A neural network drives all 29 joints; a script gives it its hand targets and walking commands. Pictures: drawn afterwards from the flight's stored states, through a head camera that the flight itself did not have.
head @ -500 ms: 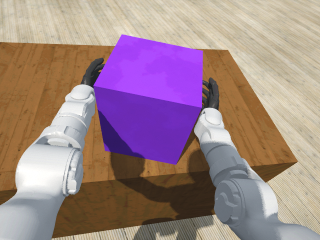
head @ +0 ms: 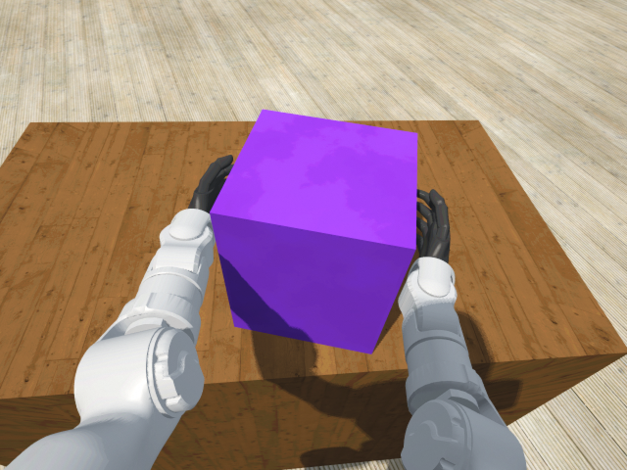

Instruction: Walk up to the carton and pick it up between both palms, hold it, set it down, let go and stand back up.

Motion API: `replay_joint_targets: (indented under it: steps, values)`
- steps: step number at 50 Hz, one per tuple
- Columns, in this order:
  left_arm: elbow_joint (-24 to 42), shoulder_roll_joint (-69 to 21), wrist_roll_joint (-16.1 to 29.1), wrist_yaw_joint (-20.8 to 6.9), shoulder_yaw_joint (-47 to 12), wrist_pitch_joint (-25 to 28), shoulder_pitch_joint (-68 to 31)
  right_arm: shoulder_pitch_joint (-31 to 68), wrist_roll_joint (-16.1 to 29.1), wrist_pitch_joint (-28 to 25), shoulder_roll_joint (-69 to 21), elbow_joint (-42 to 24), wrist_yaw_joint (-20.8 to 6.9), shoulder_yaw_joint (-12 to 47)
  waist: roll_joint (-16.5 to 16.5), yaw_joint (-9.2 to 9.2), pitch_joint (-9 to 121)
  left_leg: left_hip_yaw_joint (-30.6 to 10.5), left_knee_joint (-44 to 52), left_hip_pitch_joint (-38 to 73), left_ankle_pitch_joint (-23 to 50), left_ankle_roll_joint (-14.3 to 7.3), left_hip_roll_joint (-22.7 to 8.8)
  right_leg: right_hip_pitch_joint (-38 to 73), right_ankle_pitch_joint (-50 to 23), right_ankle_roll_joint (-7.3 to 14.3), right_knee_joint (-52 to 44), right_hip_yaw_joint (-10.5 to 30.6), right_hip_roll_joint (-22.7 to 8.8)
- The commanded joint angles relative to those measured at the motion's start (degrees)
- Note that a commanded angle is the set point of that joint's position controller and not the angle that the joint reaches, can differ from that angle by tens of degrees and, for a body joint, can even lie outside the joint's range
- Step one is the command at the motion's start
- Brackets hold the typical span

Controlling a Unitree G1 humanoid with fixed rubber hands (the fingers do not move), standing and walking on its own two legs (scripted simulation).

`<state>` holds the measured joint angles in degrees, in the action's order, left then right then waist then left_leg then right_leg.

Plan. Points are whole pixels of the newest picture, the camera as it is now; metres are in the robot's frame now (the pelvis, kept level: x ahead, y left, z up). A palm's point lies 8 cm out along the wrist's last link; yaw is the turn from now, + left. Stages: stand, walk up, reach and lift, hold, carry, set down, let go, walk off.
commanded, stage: reach and lift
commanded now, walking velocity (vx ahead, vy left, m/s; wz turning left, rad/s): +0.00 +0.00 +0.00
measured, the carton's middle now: (319, 236) +0.42 -0.05 +0.06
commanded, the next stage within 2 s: none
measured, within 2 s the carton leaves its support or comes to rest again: leaves its support in 1.90 s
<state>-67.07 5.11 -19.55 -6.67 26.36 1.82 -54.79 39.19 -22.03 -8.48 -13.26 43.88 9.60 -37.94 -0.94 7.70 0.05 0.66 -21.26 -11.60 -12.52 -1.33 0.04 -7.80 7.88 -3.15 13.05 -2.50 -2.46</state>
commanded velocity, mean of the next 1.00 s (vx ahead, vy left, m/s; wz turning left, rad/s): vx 0.00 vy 0.00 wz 0.00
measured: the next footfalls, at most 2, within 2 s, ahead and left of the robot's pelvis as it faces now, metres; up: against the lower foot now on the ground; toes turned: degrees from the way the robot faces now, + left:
none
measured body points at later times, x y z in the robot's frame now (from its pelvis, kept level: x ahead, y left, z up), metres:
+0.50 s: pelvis +0.00 -0.01 +0.00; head +0.04 +0.02 +0.45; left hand +0.46 +0.09 +0.10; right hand +0.37 -0.20 +0.08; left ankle -0.02 +0.09 -0.75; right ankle -0.02 -0.15 -0.75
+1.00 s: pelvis +0.00 -0.01 +0.00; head +0.03 +0.03 +0.45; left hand +0.46 +0.09 +0.10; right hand +0.37 -0.20 +0.08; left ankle -0.02 +0.09 -0.75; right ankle -0.02 -0.15 -0.75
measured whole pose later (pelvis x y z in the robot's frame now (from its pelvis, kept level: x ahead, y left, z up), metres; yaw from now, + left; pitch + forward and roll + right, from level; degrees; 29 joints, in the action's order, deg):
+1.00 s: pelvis +0.00 -0.01 +0.00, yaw +0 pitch +4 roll -2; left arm -57.2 3.8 -21.2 -7.8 22.4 -2.8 -51.6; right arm 36.3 -14.8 -18.1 -10.3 49.6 12.9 -30.5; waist -3.0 6.8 0.7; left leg 1.8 -20.8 -12.5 -12.1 -0.6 -1.4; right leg -7.9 6.5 -2.2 10.9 -4.2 -1.6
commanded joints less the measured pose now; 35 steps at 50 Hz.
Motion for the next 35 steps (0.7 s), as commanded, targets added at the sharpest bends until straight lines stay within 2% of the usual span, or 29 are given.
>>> replay_joint_targets:
  steps: [1, 2, 3, 4, 5, 7, 8, 9, 11, 13, 14, 15, 16, 17, 18, 19, 20, 21, 23, 24, 25, 26, 28, 29, 30, 31, 35]
  values:
    - [3.44, -29.01, -0.28, -8.63, -12.21, 0.53, -28.34, 33.87, -0.78, -2.70, -25.63, -0.72, -6.76, 23.93, 3.32, 1.47, 28.16, 4.28, -0.86, 10.53, 32.54, 6.42, 0.66, 14.68, -29.84, 0.56, 4.54, -4.48, 4.76]
    - [3.39, -29.09, -0.36, -8.66, -12.19, -0.04, -28.11, 34.76, -0.23, -2.63, -25.81, -1.73, -6.74, 25.18, 4.00, 0.89, 28.45, 4.19, -0.95, 9.36, 31.96, 6.09, 0.66, 15.82, -30.02, 0.46, 4.74, -4.09, 4.42]
    - [3.82, -28.57, -0.71, -8.93, -12.54, -0.49, -27.63, 33.58, 0.66, -2.62, -25.46, -1.39, -6.54, 25.09, 4.56, 1.31, 26.98, 4.04, -0.62, 10.20, 33.04, 6.26, 0.52, 15.87, -31.53, 0.23, 4.95, -4.73, 4.33]
    - [3.93, -28.82, -0.38, -8.85, -12.71, -0.60, -27.24, 34.02, 0.79, -3.11, -25.98, -2.08, -6.49, 26.22, 4.40, 0.28, 27.99, 4.42, -0.80, 10.11, 32.68, 6.25, 0.81, 16.50, -31.43, 0.29, 5.00, -4.33, 4.49]
    - [5.64, -30.48, -0.31, -8.74, -13.99, -0.62, -27.21, 32.34, 0.95, -3.11, -25.61, -1.00, -6.19, 26.28, 4.34, 1.58, 28.11, 4.16, -0.94, 10.79, 34.03, 6.73, 0.59, 15.55, -31.05, 0.34, 4.74, -4.73, 4.75]
    - [6.53, -30.30, -0.03, -8.70, -14.26, -1.23, -27.18, 31.76, 1.26, -3.26, -25.32, -0.73, -5.92, 26.10, 4.80, 1.96, 27.17, 4.09, -0.86, 11.77, 33.22, 6.84, 0.55, 15.03, -28.96, 0.56, 4.03, -4.80, 4.92]
    - [7.13, -30.07, 0.23, -8.60, -14.38, -1.62, -27.29, 32.44, 2.06, -3.16, -25.11, -0.97, -5.78, 27.03, 4.25, 0.96, 27.50, 4.22, -0.62, 11.10, 32.68, 6.52, 0.45, 14.87, -29.33, 0.61, 4.05, -4.45, 4.70]
    - [7.64, -30.09, 0.03, -8.66, -14.45, -1.87, -26.51, 32.25, 1.85, -3.36, -25.10, -1.37, -5.76, 26.56, 4.43, 1.54, 26.79, 4.29, -0.41, 10.98, 33.73, 6.63, 0.60, 15.49, -30.51, 0.40, 4.27, -4.81, 4.63]
    - [7.40, -30.66, -0.01, -8.79, -13.99, -2.63, -25.08, 32.12, 2.68, -3.57, -25.35, -1.63, -5.34, 27.69, 4.01, 0.45, 26.91, 4.33, -0.59, 10.79, 34.06, 6.50, 0.51, 16.19, -31.05, 0.41, 4.13, -4.06, 4.66]
    - [7.63, -30.86, -0.55, -9.14, -14.53, -3.19, -24.27, 31.12, 2.59, -3.96, -25.65, -0.90, -4.81, 27.34, 4.53, 1.75, 25.61, 4.71, -0.25, 9.72, 33.31, 6.58, 0.68, 17.53, -32.73, 0.58, 4.10, -4.22, 4.33]
    - [7.76, -30.92, -0.85, -9.20, -14.47, -3.46, -24.61, 32.33, 2.64, -4.61, -25.43, -2.81, -4.84, 28.01, 4.43, 0.34, 26.49, 4.64, 0.01, 8.91, 32.18, 6.29, 0.71, 17.79, -31.19, 0.31, 4.10, -4.00, 4.23]
    - [8.29, -31.07, -1.05, -9.16, -14.57, -3.44, -24.86, 31.47, 2.50, -4.64, -25.49, -1.79, -4.79, 27.65, 4.55, 1.27, 26.59, 5.06, 0.33, 9.49, 31.49, 6.40, 0.82, 17.65, -31.84, 0.33, 4.18, -4.30, 4.06]
    - [8.02, -30.93, -1.66, -9.27, -14.38, -4.02, -24.72, 32.75, 2.79, -4.85, -24.84, -2.87, -4.72, 26.82, 5.86, 0.71, 26.41, 5.22, 0.39, 9.51, 31.37, 6.39, 0.74, 17.07, -29.86, 0.59, 3.82, -4.40, 3.98]
    - [8.64, -31.20, -1.49, -9.16, -14.78, -3.99, -24.30, 31.78, 2.33, -4.93, -24.81, -1.58, -4.75, 26.76, 5.63, 0.42, 25.86, 5.36, 0.14, 10.14, 31.84, 6.43, 0.48, 16.02, -29.42, 0.76, 3.65, -4.34, 4.08]
    - [9.30, -31.32, -1.50, -8.95, -15.08, -3.80, -24.80, 31.57, 2.65, -5.25, -24.88, -1.23, -4.58, 26.34, 5.80, 1.19, 27.17, 4.81, -0.12, 11.31, 32.81, 6.52, 0.32, 15.12, -28.54, 0.51, 3.51, -4.56, 4.40]
    - [8.31, -30.90, -2.08, -9.03, -14.19, -4.30, -24.66, 31.99, 2.50, -5.25, -24.63, -1.56, -4.38, 25.77, 5.42, 0.70, 26.28, 5.03, 0.08, 10.46, 31.84, 6.39, 0.19, 15.05, -27.41, 0.59, 2.97, -4.79, 4.41]
    - [8.74, -31.55, -2.11, -9.09, -14.22, -4.29, -24.74, 32.42, 2.15, -5.27, -24.64, -1.91, -4.61, 25.61, 6.00, 1.14, 26.52, 5.40, 0.32, 10.77, 30.58, 6.59, 0.90, 15.59, -27.46, 0.66, 3.11, -5.24, 4.13]
    - [9.26, -30.97, -2.00, -8.97, -13.76, -4.26, -24.88, 32.19, 2.06, -5.48, -24.96, -1.48, -4.45, 25.80, 5.07, 0.02, 26.63, 5.35, 0.49, 10.68, 30.88, 5.95, 0.48, 15.77, -27.85, 0.48, 3.14, -4.63, 4.14]
    - [9.51, -31.20, -1.79, -8.77, -14.21, -4.25, -24.67, 31.67, 2.69, -5.53, -24.84, -0.94, -4.46, 25.85, 5.00, 0.56, 26.47, 5.27, 0.98, 11.42, 29.59, 6.03, 0.78, 15.44, -27.95, 0.43, 3.24, -4.89, 4.39]
    - [9.24, -30.95, -2.03, -8.96, -13.76, -4.34, -23.48, 30.76, 2.99, -5.29, -25.19, -1.72, -4.31, 26.52, 3.95, 0.77, 25.84, 5.33, 1.55, 9.85, 28.83, 5.50, 0.74, 16.33, -29.07, 0.40, 3.13, -4.91, 3.96]
    - [9.34, -31.94, -2.10, -8.99, -13.80, -4.66, -23.65, 31.16, 3.22, -5.76, -25.31, -0.59, -3.96, 26.15, 3.68, 0.87, 25.93, 5.37, 1.41, 10.31, 29.32, 5.96, 0.93, 16.25, -29.00, 0.37, 2.91, -5.28, 4.42]
    - [9.42, -30.79, -1.60, -9.13, -14.03, -4.64, -24.77, 29.92, 2.84, -5.60, -24.88, -0.04, -3.79, 25.93, 3.63, 1.74, 25.46, 5.51, 1.20, 9.81, 27.95, 5.85, 0.91, 17.25, -29.32, 0.58, 2.87, -4.88, 3.99]
    - [9.76, -30.70, -2.41, -9.15, -13.85, -5.17, -24.44, 30.91, 3.37, -5.64, -24.45, 0.11, -3.76, 26.44, 5.19, 0.52, 25.01, 5.74, 1.50, 10.79, 28.10, 5.62, 1.23, 16.48, -28.55, 0.10, 2.74, -5.12, 4.31]
    - [9.23, -30.77, -2.18, -9.08, -14.00, -5.25, -24.46, 32.27, 3.38, -5.73, -24.45, -1.28, -3.81, 26.51, 4.49, 0.06, 26.10, 5.40, 1.54, 10.78, 27.25, 5.41, 0.89, 15.42, -27.14, 0.33, 2.70, -4.86, 4.19]
    - [9.71, -32.27, -2.91, -8.86, -14.16, -5.20, -23.97, 31.94, 2.94, -6.30, -23.80, -1.12, -3.70, 25.96, 5.49, 0.37, 26.26, 5.24, 1.33, 11.05, 28.45, 5.93, 1.06, 14.83, -25.95, 0.37, 2.43, -5.38, 4.53]
    - [10.09, -31.38, -2.11, -8.65, -13.90, -5.16, -25.02, 32.06, 2.87, -6.26, -24.81, -0.87, -3.53, 26.09, 4.35, 0.00, 27.02, 5.54, 1.40, 10.89, 28.48, 5.47, 0.57, 14.82, -26.70, 0.76, 1.93, -5.08, 4.30]
    - [10.58, -31.75, -2.32, -8.76, -14.31, -5.06, -24.04, 32.23, 3.12, -6.82, -24.52, -0.53, -3.40, 25.70, 4.62, -0.19, 26.52, 5.88, 1.24, 11.11, 28.92, 5.73, 0.84, 15.23, -27.23, 0.55, 2.34, -5.52, 4.63]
